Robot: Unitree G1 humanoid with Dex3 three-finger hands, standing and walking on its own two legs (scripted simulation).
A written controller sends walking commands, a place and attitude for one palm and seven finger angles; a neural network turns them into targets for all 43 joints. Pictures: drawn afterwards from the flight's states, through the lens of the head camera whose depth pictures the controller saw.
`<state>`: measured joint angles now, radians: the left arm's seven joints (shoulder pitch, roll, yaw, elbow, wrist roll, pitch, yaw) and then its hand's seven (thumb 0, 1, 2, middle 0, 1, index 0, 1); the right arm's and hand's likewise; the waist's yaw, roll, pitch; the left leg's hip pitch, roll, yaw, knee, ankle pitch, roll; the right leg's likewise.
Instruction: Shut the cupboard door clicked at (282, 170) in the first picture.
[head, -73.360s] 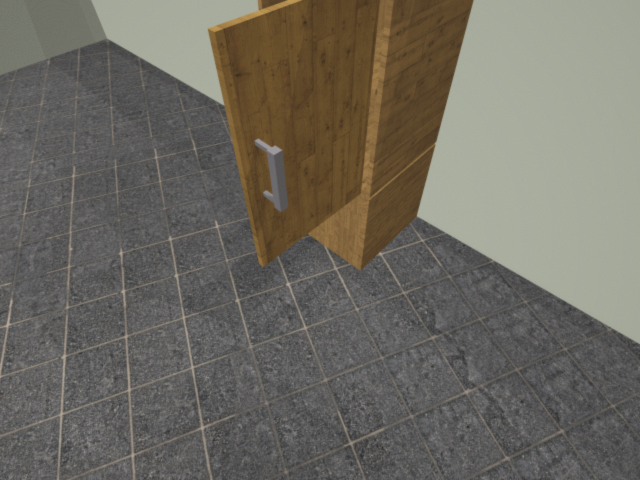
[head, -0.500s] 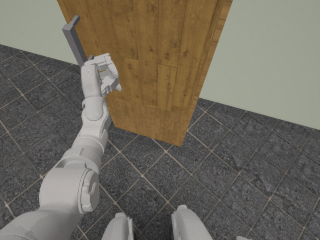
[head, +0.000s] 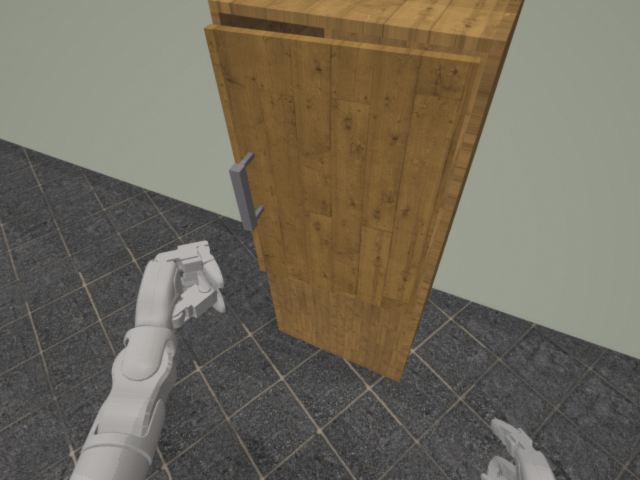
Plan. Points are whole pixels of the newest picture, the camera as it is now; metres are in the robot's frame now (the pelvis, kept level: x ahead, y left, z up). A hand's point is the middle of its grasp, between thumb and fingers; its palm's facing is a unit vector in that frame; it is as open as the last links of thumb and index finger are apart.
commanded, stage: draw the hand back to the body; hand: left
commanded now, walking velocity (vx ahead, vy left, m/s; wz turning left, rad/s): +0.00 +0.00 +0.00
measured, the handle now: (249, 192) +0.63 +0.17 -0.02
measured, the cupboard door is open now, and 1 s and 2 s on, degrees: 4 4 4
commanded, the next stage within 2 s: step back with the hand held close in 0.96 s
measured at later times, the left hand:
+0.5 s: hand (42, 340) +0.22 +0.26 +0.16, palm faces +0.42 -0.82 -0.38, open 5.5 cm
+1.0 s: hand (2, 354) +0.19 +0.27 +0.19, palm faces +0.48 -0.78 -0.41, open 7.4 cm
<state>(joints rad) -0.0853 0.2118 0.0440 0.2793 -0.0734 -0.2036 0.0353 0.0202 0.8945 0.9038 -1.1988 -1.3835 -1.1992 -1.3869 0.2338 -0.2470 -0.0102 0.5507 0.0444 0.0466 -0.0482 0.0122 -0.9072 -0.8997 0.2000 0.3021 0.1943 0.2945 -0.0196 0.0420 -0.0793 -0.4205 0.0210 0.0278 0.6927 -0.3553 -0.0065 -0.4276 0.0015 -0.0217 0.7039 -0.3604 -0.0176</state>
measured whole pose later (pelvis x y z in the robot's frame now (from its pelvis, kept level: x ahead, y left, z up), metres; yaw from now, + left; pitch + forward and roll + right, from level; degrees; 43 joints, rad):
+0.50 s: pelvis +0.02 +0.01 +0.02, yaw +2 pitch -3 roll +0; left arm 0.38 0.32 0.26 -0.29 -0.06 -0.04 0.09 0.02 0.89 0.90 -0.55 -0.67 -0.55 -0.68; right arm 0.20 -0.21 0.05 0.60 0.01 -0.04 -0.07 0.01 -0.90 -0.90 0.20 0.30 0.20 0.30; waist 0.07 0.08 -0.01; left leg -0.11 0.00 0.00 0.43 -0.26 0.00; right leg -0.10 -0.01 -0.05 0.42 -0.27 -0.01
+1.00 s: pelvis +0.01 +0.00 +0.02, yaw +1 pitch -4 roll +0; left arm 0.46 0.34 0.34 -0.36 -0.06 -0.08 0.10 0.02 0.89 0.90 -0.22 -0.30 -0.22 -0.31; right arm 0.20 -0.22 0.02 0.64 0.01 -0.12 -0.08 0.02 -0.90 -0.90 0.20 0.30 0.20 0.30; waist 0.07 0.07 -0.01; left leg -0.10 0.01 0.01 0.43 -0.26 -0.01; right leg -0.10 0.00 -0.04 0.43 -0.26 -0.01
